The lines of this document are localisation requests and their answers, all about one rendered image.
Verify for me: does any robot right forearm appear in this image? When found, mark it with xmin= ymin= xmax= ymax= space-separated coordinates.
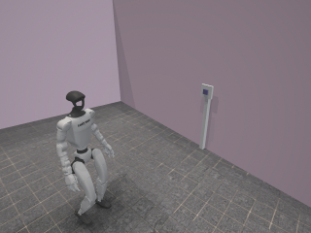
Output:
xmin=56 ymin=145 xmax=73 ymax=176

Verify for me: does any robot right hand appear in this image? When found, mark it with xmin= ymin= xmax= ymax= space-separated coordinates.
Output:
xmin=65 ymin=173 xmax=81 ymax=192

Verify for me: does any right robot upper arm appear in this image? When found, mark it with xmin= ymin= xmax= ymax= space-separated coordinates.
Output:
xmin=56 ymin=117 xmax=71 ymax=151

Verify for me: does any button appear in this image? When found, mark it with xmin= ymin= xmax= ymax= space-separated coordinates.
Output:
xmin=202 ymin=88 xmax=209 ymax=95

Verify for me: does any left robot upper arm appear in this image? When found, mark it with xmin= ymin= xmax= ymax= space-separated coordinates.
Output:
xmin=85 ymin=108 xmax=97 ymax=132

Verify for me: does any robot torso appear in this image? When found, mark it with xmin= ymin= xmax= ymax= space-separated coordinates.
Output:
xmin=66 ymin=109 xmax=92 ymax=164

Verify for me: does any robot left hand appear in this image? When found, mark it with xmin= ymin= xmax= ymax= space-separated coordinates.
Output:
xmin=103 ymin=144 xmax=115 ymax=158

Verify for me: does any panel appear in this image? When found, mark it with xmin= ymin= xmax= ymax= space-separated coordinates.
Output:
xmin=199 ymin=83 xmax=214 ymax=150

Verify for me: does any robot left shin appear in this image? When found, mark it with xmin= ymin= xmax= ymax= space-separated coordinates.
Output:
xmin=96 ymin=181 xmax=108 ymax=202

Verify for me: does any robot left forearm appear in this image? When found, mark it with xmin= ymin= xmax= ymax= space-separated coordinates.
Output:
xmin=92 ymin=127 xmax=107 ymax=146

